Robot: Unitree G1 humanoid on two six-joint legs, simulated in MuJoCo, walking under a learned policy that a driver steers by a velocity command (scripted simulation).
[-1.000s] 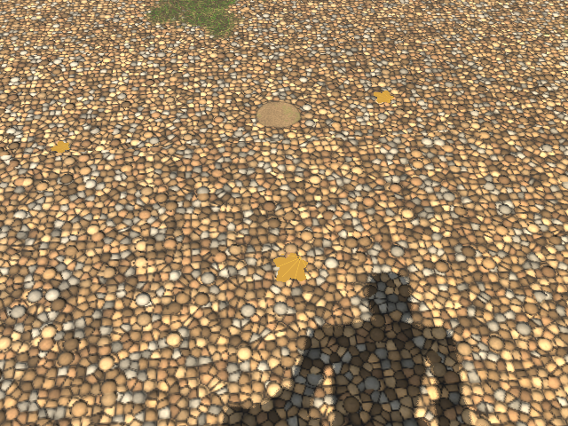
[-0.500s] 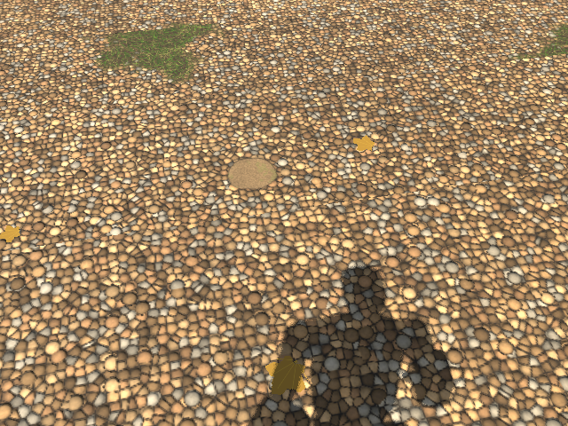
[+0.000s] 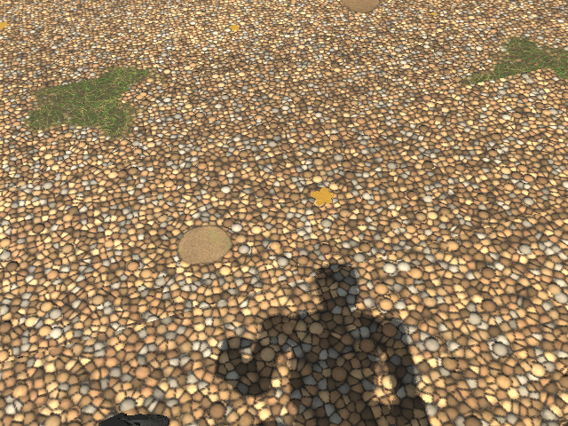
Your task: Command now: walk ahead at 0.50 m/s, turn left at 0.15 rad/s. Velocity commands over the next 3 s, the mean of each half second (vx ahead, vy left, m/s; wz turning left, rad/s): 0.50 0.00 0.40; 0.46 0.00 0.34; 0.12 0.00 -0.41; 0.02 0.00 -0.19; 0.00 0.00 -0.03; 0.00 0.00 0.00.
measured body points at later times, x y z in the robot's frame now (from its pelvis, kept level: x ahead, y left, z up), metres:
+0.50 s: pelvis +0.24 +0.00 +0.00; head +0.27 +0.01 +0.45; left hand +0.14 +0.22 -0.14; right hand +0.46 -0.18 -0.12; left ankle +0.36 +0.13 -0.70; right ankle +0.13 -0.09 -0.73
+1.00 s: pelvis +0.47 +0.10 +0.01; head +0.49 +0.12 +0.46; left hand +0.51 +0.38 -0.12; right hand +0.58 -0.15 -0.12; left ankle +0.37 +0.10 -0.73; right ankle +0.67 +0.05 -0.68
